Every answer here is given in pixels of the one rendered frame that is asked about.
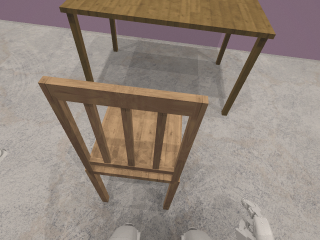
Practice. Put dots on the robot thigh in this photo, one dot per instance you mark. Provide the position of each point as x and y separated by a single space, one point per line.
126 232
195 235

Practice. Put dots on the right robot thigh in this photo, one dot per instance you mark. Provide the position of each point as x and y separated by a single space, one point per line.
195 235

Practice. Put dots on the left robot thigh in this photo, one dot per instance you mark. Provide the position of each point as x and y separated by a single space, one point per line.
126 232

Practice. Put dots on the table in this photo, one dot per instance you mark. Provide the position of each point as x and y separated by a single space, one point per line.
238 17

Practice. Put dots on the chair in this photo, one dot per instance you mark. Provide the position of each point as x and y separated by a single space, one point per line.
140 136

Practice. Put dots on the robot right hand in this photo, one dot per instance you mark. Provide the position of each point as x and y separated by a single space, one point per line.
258 228

